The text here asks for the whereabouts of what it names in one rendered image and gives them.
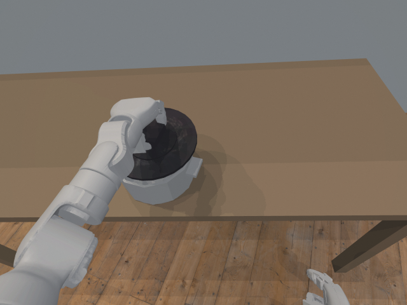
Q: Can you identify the left robot upper arm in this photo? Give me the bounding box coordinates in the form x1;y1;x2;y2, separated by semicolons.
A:
0;215;98;305

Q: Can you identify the table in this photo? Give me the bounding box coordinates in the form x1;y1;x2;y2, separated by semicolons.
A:
0;58;407;273

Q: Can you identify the left robot forearm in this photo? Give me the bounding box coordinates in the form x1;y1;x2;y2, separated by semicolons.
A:
13;112;142;268

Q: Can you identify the knob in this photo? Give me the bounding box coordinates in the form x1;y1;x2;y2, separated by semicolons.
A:
142;121;166;147

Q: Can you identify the pot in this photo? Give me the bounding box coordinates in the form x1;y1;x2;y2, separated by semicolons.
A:
122;155;203;205

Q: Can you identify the lid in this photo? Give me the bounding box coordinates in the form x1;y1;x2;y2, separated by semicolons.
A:
127;107;197;181

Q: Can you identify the robot right hand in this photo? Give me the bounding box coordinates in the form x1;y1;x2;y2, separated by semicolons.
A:
303;269;350;305

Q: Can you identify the robot left hand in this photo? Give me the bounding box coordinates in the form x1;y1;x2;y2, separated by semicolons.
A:
110;97;167;154

